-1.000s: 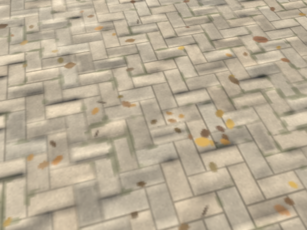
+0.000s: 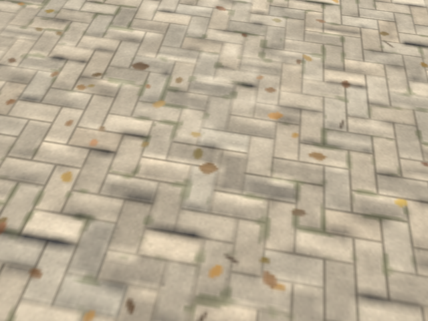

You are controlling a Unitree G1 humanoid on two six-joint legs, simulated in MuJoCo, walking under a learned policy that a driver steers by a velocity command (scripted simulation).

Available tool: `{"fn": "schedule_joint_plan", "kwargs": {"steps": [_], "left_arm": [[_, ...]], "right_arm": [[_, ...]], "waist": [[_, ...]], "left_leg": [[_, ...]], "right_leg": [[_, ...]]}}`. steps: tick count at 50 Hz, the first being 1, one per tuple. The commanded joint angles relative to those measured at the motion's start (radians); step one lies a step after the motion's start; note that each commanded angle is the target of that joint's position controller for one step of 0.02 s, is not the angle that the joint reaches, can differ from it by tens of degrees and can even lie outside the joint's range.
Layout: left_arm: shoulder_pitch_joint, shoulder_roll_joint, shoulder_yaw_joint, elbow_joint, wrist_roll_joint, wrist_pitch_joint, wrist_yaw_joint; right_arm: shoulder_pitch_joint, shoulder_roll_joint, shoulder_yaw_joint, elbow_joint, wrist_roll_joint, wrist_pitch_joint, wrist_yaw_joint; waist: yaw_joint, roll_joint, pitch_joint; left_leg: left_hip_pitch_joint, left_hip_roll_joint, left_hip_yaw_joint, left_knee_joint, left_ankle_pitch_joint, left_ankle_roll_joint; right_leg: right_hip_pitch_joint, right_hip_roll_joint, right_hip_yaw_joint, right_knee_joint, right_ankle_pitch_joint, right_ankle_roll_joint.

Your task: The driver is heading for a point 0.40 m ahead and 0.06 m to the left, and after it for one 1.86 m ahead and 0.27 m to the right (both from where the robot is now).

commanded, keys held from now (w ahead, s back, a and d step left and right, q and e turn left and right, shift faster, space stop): w+q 0.38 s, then w+e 0.62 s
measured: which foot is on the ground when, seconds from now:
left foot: down 0.00-0.20, up 0.22-0.66, down 0.68-1.00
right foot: up 0.00-0.18, down 0.20-0.68, up 0.70-1.00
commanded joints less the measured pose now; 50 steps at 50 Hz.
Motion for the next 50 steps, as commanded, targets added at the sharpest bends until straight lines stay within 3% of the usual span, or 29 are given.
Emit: {"fn": "schedule_joint_plan", "kwargs": {"steps": [1,5,7,8,9,10,11,12,13,14,16,19,22,26,29,31,32,33,34,35,36,37,38,39,40,41,44,50], "left_arm": [[-0.122,0.065,0.004,-0.102,-0.005,-0.011,-0.005],[-0.195,0.082,-0.005,-0.153,-0.014,-0.029,-0.008],[-0.101,0.110,0.002,-0.138,-0.019,-0.039,-0.002],[0.002,0.137,0.013,-0.108,-0.020,-0.045,0.007],[0.146,0.162,0.025,-0.070,-0.020,-0.056,0.020],[0.295,0.222,0.040,-0.059,0.004,-0.065,0.037],[0.313,0.313,0.059,-0.071,0.029,-0.057,0.042],[0.258,0.257,0.055,-0.077,0.006,-0.041,0.034],[0.183,0.162,0.034,-0.092,-0.004,-0.037,0.032],[0.146,0.107,0.019,-0.088,-0.005,-0.038,0.028],[0.160,0.096,0.014,-0.061,-0.008,-0.048,0.030],[0.207,0.110,0.020,-0.032,-0.024,-0.078,0.018],[0.265,0.110,0.019,0.005,-0.020,-0.091,0.007],[0.279,0.118,0.019,0.036,-0.037,-0.081,-0.003],[0.344,0.161,0.030,0.062,-0.032,-0.070,-0.005],[0.358,0.184,0.038,0.073,-0.028,-0.061,-0.003],[0.355,0.190,0.040,0.076,-0.028,-0.056,-0.001],[0.347,0.185,0.038,0.079,-0.034,-0.051,0.001],[0.357,0.148,0.028,0.077,-0.039,-0.052,0.000],[0.350,0.064,0.004,0.021,-0.055,-0.056,-0.002],[0.403,0.056,0.007,0.004,-0.055,-0.047,0.006],[0.370,0.122,0.027,0.029,-0.036,-0.029,0.013],[0.338,0.103,0.027,0.030,-0.037,-0.026,0.005],[0.328,0.087,0.027,0.036,-0.038,-0.021,-0.001],[0.325,0.086,0.032,0.041,-0.025,-0.010,-0.007],[0.332,0.078,0.033,0.045,-0.016,0.002,-0.014],[0.266,0.055,0.034,0.018,-0.014,0.020,-0.030],[0.068,0.036,0.019,-0.053,-0.009,0.025,-0.051]], "right_arm": [[0.086,-0.150,-0.030,-0.044,-0.004,-0.006,-0.007],[0.103,-0.170,-0.033,-0.059,-0.016,-0.004,-0.019],[0.042,-0.191,-0.038,-0.081,-0.018,-0.007,-0.024],[0.009,-0.205,-0.041,-0.093,-0.019,-0.011,-0.020],[-0.014,-0.210,-0.042,-0.099,-0.012,-0.017,-0.009],[-0.008,-0.152,-0.026,-0.125,0.001,-0.025,0.002],[0.103,-0.046,-0.005,-0.159,0.035,-0.021,-0.001],[0.120,-0.134,-0.013,-0.143,-0.003,-0.009,-0.009],[0.063,-0.146,-0.017,-0.133,-0.017,0.002,-0.005],[0.009,-0.133,-0.013,-0.137,-0.021,0.006,0.004],[-0.014,-0.113,-0.011,-0.148,-0.035,0.026,0.024],[-0.056,-0.093,-0.006,-0.176,-0.035,0.050,0.044],[-0.137,-0.063,0.008,-0.203,-0.041,0.044,0.051],[-0.288,-0.040,0.035,-0.244,-0.046,0.028,0.061],[-0.371,-0.044,0.045,-0.267,-0.035,0.017,0.058],[-0.368,-0.066,0.041,-0.273,-0.031,0.006,0.045],[-0.331,-0.076,0.037,-0.264,-0.034,-0.001,0.038],[-0.241,-0.086,0.030,-0.235,-0.042,-0.012,0.029],[-0.101,-0.131,0.013,-0.189,-0.061,-0.026,0.015],[0.045,-0.227,-0.009,-0.184,-0.085,-0.033,-0.003],[0.054,-0.295,-0.029,-0.179,-0.061,-0.018,-0.009],[-0.005,-0.209,-0.010,-0.186,-0.043,-0.012,-0.007],[-0.077,-0.136,0.010,-0.190,-0.034,-0.017,-0.004],[-0.119,-0.096,0.020,-0.191,-0.030,-0.022,-0.002],[-0.133,-0.076,0.025,-0.187,-0.026,-0.028,-0.005],[-0.137,-0.068,0.027,-0.181,-0.024,-0.035,-0.008],[-0.098,-0.084,0.017,-0.153,-0.015,-0.058,-0.010],[-0.041,-0.089,0.011,-0.109,-0.021,-0.057,-0.013]], "waist": [[-0.025,0.102,-0.001],[-0.037,0.119,0.007],[0.023,0.131,-0.010],[0.067,0.129,-0.055],[0.140,0.086,-0.131],[0.193,0.010,-0.263],[0.127,-0.235,-0.381],[0.089,-0.177,-0.347],[0.072,-0.054,-0.187],[0.070,0.015,-0.096],[0.050,-0.058,-0.042],[0.041,-0.069,-0.042],[0.054,-0.052,-0.024],[0.063,-0.056,0.004],[0.096,-0.060,0.006],[0.089,-0.067,0.000],[0.068,-0.067,-0.013],[0.020,-0.039,-0.049],[-0.028,0.022,-0.146],[-0.081,0.188,-0.300],[-0.050,0.318,-0.322],[-0.029,0.178,-0.209],[0.005,0.147,-0.099],[0.030,0.146,-0.058],[0.049,0.164,-0.032],[0.064,0.166,-0.027],[0.076,0.132,-0.021],[0.049,0.118,0.033]], "left_leg": [[0.059,0.246,-0.208,-0.029,0.478,0.092],[0.126,0.276,-0.262,0.031,0.543,0.084],[0.075,0.274,-0.266,0.088,0.620,0.043],[0.036,0.255,-0.260,0.176,0.727,0.019],[-0.011,0.202,-0.223,0.351,0.740,-0.004],[-0.144,0.141,-0.180,0.607,0.496,-0.023],[-0.448,-0.019,-0.060,0.900,-0.271,-0.056],[-0.542,0.052,-0.054,1.018,-0.297,-0.045],[-0.559,0.105,-0.039,1.026,-0.201,-0.051],[-0.545,0.140,-0.023,0.978,-0.135,-0.059],[-0.502,0.180,-0.005,0.920,-0.104,-0.074],[-0.527,0.195,0.013,0.899,-0.062,-0.081],[-0.584,0.184,-0.017,0.791,0.014,-0.092],[-0.512,0.206,0.105,0.484,0.140,-0.115],[-0.427,0.184,0.140,0.360,0.116,-0.123],[-0.386,0.172,0.137,0.304,0.064,-0.111],[-0.329,0.159,0.136,0.261,0.041,-0.103],[-0.195,0.142,0.139,0.177,0.068,-0.089],[0.021,0.189,0.085,0.150,0.065,-0.065],[0.282,0.476,-0.228,0.101,-0.076,-0.005],[0.308,0.619,-0.515,-0.012,-0.115,0.062],[0.206,0.573,-0.434,-0.010,-0.165,0.055],[0.095,0.516,-0.298,-0.040,-0.120,0.033],[0.024,0.469,-0.194,-0.075,-0.047,0.007],[-0.020,0.438,-0.121,-0.095,0.020,-0.009],[-0.042,0.417,-0.064,-0.106,0.087,-0.016],[-0.032,0.416,0.038,-0.126,0.245,-0.002],[-0.005,0.398,0.201,-0.136,0.306,0.005]], "right_leg": [[-0.046,0.057,-0.044,-0.096,0.068,-0.001],[0.005,0.096,-0.033,-0.238,0.056,-0.032],[0.186,0.122,-0.026,-0.324,0.008,-0.061],[0.341,0.154,-0.036,-0.341,-0.032,-0.079],[0.534,0.148,-0.039,-0.404,0.005,-0.101],[0.774,-0.030,0.131,-0.426,-0.147,-0.142],[1.004,-0.321,0.581,-0.504,-0.188,-0.245],[0.919,-0.327,0.739,-0.558,-0.294,-0.277],[0.766,-0.286,0.579,-0.580,-0.329,-0.260],[0.653,-0.226,0.420,-0.605,-0.252,-0.237],[0.547,-0.152,0.228,-0.649,-0.092,-0.200],[0.539,-0.148,0.105,-0.680,0.085,-0.210],[0.547,-0.134,0.054,-0.718,0.119,-0.238],[0.522,-0.064,-0.028,-0.727,0.162,-0.230],[0.547,-0.085,0.002,-0.686,0.235,-0.229],[0.588,-0.110,0.040,-0.636,0.268,-0.222],[0.598,-0.112,0.054,-0.591,0.284,-0.214],[0.580,-0.083,0.033,-0.482,0.336,-0.197],[0.503,-0.021,-0.010,-0.292,0.285,-0.175],[0.278,0.069,-0.075,0.018,-0.055,-0.136],[0.063,0.170,-0.069,0.217,-0.441,-0.133],[0.022,0.107,0.011,0.300,-0.393,-0.146],[0.020,0.074,0.018,0.288,-0.310,-0.145],[0.048,0.052,0.010,0.258,-0.256,-0.136],[0.067,0.041,0.002,0.246,-0.225,-0.123],[0.083,0.038,-0.003,0.253,-0.195,-0.111],[0.031,0.033,-0.011,0.262,-0.109,-0.091],[-0.030,0.029,-0.049,0.038,0.073,-0.077]]}}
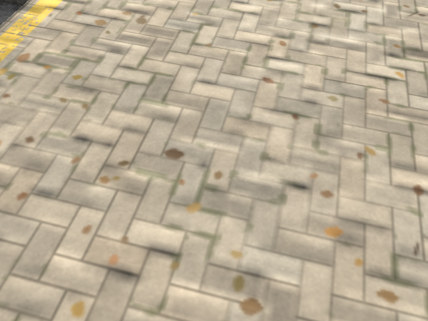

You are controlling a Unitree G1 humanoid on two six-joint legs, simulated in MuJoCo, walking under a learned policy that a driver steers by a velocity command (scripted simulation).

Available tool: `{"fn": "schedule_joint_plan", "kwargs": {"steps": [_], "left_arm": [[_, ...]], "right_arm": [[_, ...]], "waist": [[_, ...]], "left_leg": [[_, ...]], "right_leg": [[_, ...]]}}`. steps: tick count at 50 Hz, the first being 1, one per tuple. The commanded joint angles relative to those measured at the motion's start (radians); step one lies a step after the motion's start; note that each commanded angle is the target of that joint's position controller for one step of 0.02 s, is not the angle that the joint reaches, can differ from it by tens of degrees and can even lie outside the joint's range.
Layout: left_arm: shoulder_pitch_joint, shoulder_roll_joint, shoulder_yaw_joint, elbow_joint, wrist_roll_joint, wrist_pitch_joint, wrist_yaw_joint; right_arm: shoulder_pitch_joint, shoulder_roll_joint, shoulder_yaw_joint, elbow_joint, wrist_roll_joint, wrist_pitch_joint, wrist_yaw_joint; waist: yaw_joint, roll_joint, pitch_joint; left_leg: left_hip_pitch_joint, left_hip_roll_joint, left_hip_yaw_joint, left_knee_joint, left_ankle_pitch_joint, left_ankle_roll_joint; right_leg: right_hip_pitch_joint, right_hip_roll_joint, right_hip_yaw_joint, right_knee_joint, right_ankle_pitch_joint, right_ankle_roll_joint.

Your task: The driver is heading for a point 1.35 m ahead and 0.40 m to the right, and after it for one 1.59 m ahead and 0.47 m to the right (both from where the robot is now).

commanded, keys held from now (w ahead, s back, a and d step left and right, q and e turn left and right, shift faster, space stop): w+e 0.54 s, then w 0.46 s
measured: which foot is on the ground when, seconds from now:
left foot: down 0.00-0.20, up 0.22-0.74, down 0.76-1.00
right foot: up 0.00-0.18, down 0.20-0.78, up 0.80-1.00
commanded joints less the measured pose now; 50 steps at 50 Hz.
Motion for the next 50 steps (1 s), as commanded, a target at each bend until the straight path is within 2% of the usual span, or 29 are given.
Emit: {"fn": "schedule_joint_plan", "kwargs": {"steps": [1,5,7,9,10,11,12,13,14,15,16,17,18,21,26,32,33,35,36,37,38,39,40,41,42,43,45,47,50], "left_arm": [[-0.091,-0.005,-0.016,-0.088,0.002,-0.009,-0.016],[-0.186,0.007,-0.022,-0.135,0.008,-0.011,-0.025],[-0.173,0.019,-0.017,-0.142,0.011,-0.010,-0.019],[-0.051,0.046,0.000,-0.115,0.012,-0.016,-0.004],[0.095,0.067,0.015,-0.071,0.017,-0.027,0.008],[0.244,0.154,0.046,-0.030,0.027,-0.032,0.026],[0.192,0.282,0.074,-0.049,0.012,-0.028,0.035],[0.229,0.264,0.073,-0.060,-0.019,-0.018,0.037],[0.179,0.230,0.062,-0.045,-0.020,-0.016,0.045],[0.140,0.172,0.047,-0.042,-0.024,-0.020,0.049],[0.097,0.141,0.037,-0.047,-0.028,-0.026,0.052],[0.067,0.114,0.027,-0.054,-0.033,-0.033,0.053],[0.067,0.107,0.023,-0.057,-0.035,-0.043,0.051],[0.113,0.137,0.030,-0.044,-0.033,-0.062,0.047],[0.217,0.142,0.031,-0.026,-0.034,-0.062,0.050],[0.302,0.134,0.021,-0.001,-0.022,-0.066,0.064],[0.299,0.138,0.020,0.001,-0.020,-0.068,0.068],[0.258,0.157,0.021,-0.001,-0.018,-0.072,0.073],[0.243,0.167,0.022,0.000,-0.017,-0.075,0.073],[0.230,0.168,0.020,0.005,-0.017,-0.076,0.068],[0.230,0.131,0.007,-0.009,-0.020,-0.081,0.063],[0.344,0.039,-0.011,-0.030,-0.051,-0.082,0.059],[0.355,0.098,-0.005,-0.015,-0.023,-0.078,0.062],[0.274,0.113,-0.002,-0.014,-0.008,-0.071,0.060],[0.200,0.104,-0.008,-0.025,-0.004,-0.072,0.050],[0.172,0.090,-0.010,-0.033,-0.004,-0.068,0.043],[0.190,0.073,-0.017,-0.021,0.010,-0.049,0.032],[0.178,0.064,-0.021,-0.022,0.012,-0.042,0.026],[0.051,0.052,-0.031,-0.059,0.012,-0.040,0.021]], "right_arm": [[-0.034,-0.107,-0.021,-0.051,-0.001,-0.016,-0.002],[0.019,-0.146,-0.033,-0.020,-0.002,-0.003,-0.009],[0.023,-0.169,-0.038,-0.010,-0.003,0.009,-0.013],[0.018,-0.205,-0.046,-0.005,-0.004,0.028,-0.015],[0.006,-0.213,-0.048,-0.012,0.001,0.037,-0.014],[0.011,-0.180,-0.037,-0.040,-0.003,0.037,-0.011],[0.040,-0.064,-0.016,-0.116,0.001,0.031,0.010],[-0.100,-0.143,-0.028,-0.144,-0.008,0.020,0.012],[-0.145,-0.130,-0.023,-0.162,0.009,0.008,0.016],[-0.126,-0.122,-0.017,-0.148,0.008,-0.001,0.013],[-0.115,-0.121,-0.018,-0.139,-0.005,0.007,0.011],[-0.083,-0.118,-0.017,-0.133,-0.021,0.025,0.012],[-0.073,-0.115,-0.017,-0.132,-0.028,0.042,0.015],[-0.119,-0.093,-0.013,-0.152,-0.029,0.070,0.023],[-0.318,-0.095,-0.008,-0.215,-0.024,0.070,0.028],[-0.455,-0.085,0.008,-0.262,-0.015,0.047,0.042],[-0.453,-0.090,0.008,-0.265,-0.013,0.043,0.043],[-0.375,-0.113,-0.001,-0.245,-0.012,0.037,0.038],[-0.295,-0.133,-0.012,-0.220,-0.011,0.033,0.029],[-0.162,-0.151,-0.022,-0.178,-0.012,0.024,0.018],[-0.015,-0.200,-0.036,-0.157,-0.026,0.014,0.003],[0.070,-0.310,-0.062,-0.152,-0.047,0.017,-0.004],[0.036,-0.271,-0.060,-0.135,-0.014,0.031,0.009],[-0.061,-0.192,-0.043,-0.149,-0.001,0.036,0.014],[-0.115,-0.133,-0.028,-0.152,0.000,0.033,0.019],[-0.132,-0.111,-0.019,-0.142,-0.005,0.028,0.019],[-0.113,-0.103,-0.013,-0.112,0.001,0.013,0.018],[-0.075,-0.118,-0.018,-0.086,0.010,-0.003,0.024],[-0.032,-0.125,-0.020,-0.054,0.016,-0.006,0.026]], "waist": [[0.012,0.133,0.071],[-0.013,0.124,0.093],[0.001,0.135,0.069],[0.059,0.150,-0.018],[0.127,0.119,-0.104],[0.182,0.021,-0.208],[0.093,-0.214,-0.263],[0.162,-0.034,-0.275],[0.127,0.000,-0.138],[0.081,0.055,-0.057],[0.043,0.066,-0.024],[0.011,0.051,-0.030],[0.001,0.043,-0.041],[0.003,0.039,-0.025],[0.076,0.001,0.022],[0.131,-0.016,0.034],[0.124,-0.021,0.037],[0.077,-0.034,0.030],[0.042,-0.035,-0.001],[-0.025,-0.001,-0.069],[-0.087,0.055,-0.179],[-0.051,0.269,-0.307],[-0.027,0.262,-0.282],[0.003,0.138,-0.109],[0.006,0.073,-0.034],[0.023,0.094,0.003],[0.048,0.142,0.007],[0.056,0.139,-0.002],[0.036,0.127,0.034]], "left_leg": [[-0.028,0.259,-0.068,-0.109,0.320,0.101],[0.063,0.290,-0.007,-0.064,0.446,0.083],[0.116,0.292,0.031,0.038,0.711,0.068],[0.141,0.291,0.053,0.277,0.969,0.061],[0.071,0.273,0.070,0.495,0.890,0.042],[-0.145,0.241,0.071,0.792,0.560,0.009],[-0.597,0.024,-0.006,1.137,-0.318,-0.056],[-0.703,0.023,-0.222,1.193,-0.275,-0.051],[-0.746,0.073,-0.233,1.157,-0.162,-0.040],[-0.691,0.109,-0.230,1.057,-0.095,-0.036],[-0.628,0.128,-0.236,0.993,-0.084,-0.041],[-0.563,0.136,-0.240,0.954,-0.078,-0.053],[-0.530,0.134,-0.237,0.929,-0.082,-0.063],[-0.557,0.125,-0.214,0.831,-0.022,-0.087],[-0.669,0.106,-0.218,0.601,0.160,-0.104],[-0.625,0.055,-0.193,0.385,0.229,-0.064],[-0.590,0.048,-0.196,0.356,0.217,-0.048],[-0.447,0.021,-0.192,0.293,0.152,-0.012],[-0.337,-0.012,-0.178,0.273,0.101,0.007],[-0.175,-0.026,-0.166,0.211,0.114,0.030],[0.051,0.115,-0.309,0.196,0.033,0.075],[0.314,0.388,-0.760,0.144,-0.062,0.197],[0.261,0.429,-0.999,0.022,-0.130,0.237],[0.109,0.391,-0.850,0.009,-0.209,0.224],[-0.004,0.335,-0.710,-0.014,-0.155,0.199],[-0.067,0.283,-0.603,-0.038,-0.065,0.170],[-0.128,0.226,-0.480,-0.065,0.110,0.147],[-0.117,0.217,-0.427,-0.081,0.230,0.162],[-0.088,0.201,-0.366,-0.130,0.262,0.172]], "right_leg": [[-0.023,-0.013,-0.019,-0.150,0.101,-0.004],[0.034,0.014,-0.095,-0.304,0.036,-0.057],[0.104,0.064,-0.137,-0.343,-0.055,-0.096],[0.256,0.144,-0.165,-0.371,-0.164,-0.144],[0.447,0.179,-0.151,-0.451,-0.130,-0.172],[0.705,0.043,0.058,-0.499,-0.226,-0.219],[0.970,-0.238,0.612,-0.599,-0.207,-0.363],[0.966,-0.254,0.729,-0.700,-0.152,-0.365],[0.860,-0.240,0.567,-0.704,-0.048,-0.344],[0.723,-0.195,0.464,-0.710,0.088,-0.305],[0.629,-0.139,0.384,-0.719,0.176,-0.274],[0.567,-0.104,0.329,-0.736,0.228,-0.261],[0.536,-0.086,0.306,-0.744,0.270,-0.261],[0.497,-0.046,0.271,-0.775,0.264,-0.259],[0.572,-0.025,0.303,-0.784,0.204,-0.220],[0.689,-0.053,0.310,-0.723,0.358,-0.193],[0.697,-0.066,0.318,-0.713,0.383,-0.184],[0.682,-0.077,0.314,-0.672,0.481,-0.151],[0.680,-0.066,0.301,-0.592,0.614,-0.135],[0.663,-0.020,0.256,-0.426,0.667,-0.116],[0.536,0.028,0.221,-0.190,0.474,-0.097],[0.243,0.188,0.119,0.160,-0.090,-0.048],[0.104,0.207,0.138,0.263,-0.391,-0.055],[0.063,0.142,0.152,0.292,-0.311,-0.058],[0.075,0.107,0.143,0.240,-0.249,-0.057],[0.094,0.078,0.128,0.186,-0.224,-0.054],[0.151,0.058,0.101,0.133,-0.198,-0.037],[0.130,0.047,0.075,0.106,-0.167,-0.023],[0.029,0.004,0.034,0.003,-0.069,0.003]]}}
